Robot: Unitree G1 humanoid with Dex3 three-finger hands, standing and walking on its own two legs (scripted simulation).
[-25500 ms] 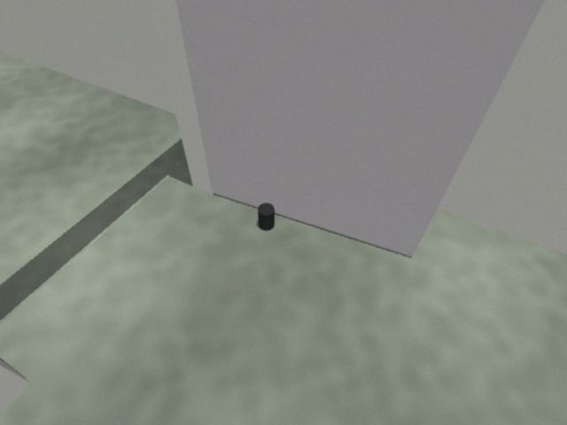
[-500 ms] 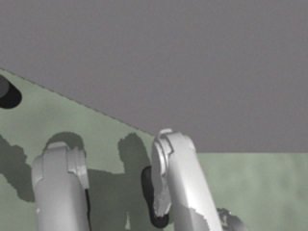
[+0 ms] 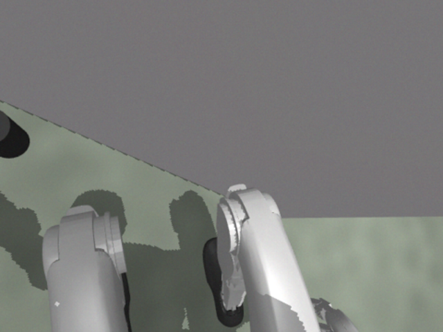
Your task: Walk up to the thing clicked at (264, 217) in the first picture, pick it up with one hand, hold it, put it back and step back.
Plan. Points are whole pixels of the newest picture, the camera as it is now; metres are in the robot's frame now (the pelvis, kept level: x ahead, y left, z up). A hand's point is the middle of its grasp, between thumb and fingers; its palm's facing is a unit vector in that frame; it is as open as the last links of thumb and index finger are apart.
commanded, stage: rise first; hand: left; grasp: from above
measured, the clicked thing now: out of the picture +0.47 +0.35 -0.27
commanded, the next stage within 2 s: approach in 1.66 s
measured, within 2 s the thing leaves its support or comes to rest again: neither
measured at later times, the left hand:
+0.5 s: hand out of the picture +0.43 +0.39 -0.15, palm faces -0.44 -0.10 -0.89, open 13.8 cm
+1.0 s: hand out of the picture +0.43 +0.38 -0.15, palm faces -0.44 -0.09 -0.89, open 13.6 cm
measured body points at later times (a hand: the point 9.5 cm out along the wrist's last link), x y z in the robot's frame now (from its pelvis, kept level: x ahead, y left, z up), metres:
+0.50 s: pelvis +0.00 +0.00 +0.01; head +0.24 +0.10 +0.38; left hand +0.45 +0.39 -0.10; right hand +0.08 -0.27 -0.09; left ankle +0.08 +0.13 -0.29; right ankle +0.10 -0.12 -0.29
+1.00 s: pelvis +0.00 +0.00 +0.00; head +0.23 +0.10 +0.37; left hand +0.45 +0.38 -0.10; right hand +0.07 -0.27 -0.09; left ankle +0.08 +0.13 -0.29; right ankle +0.10 -0.12 -0.29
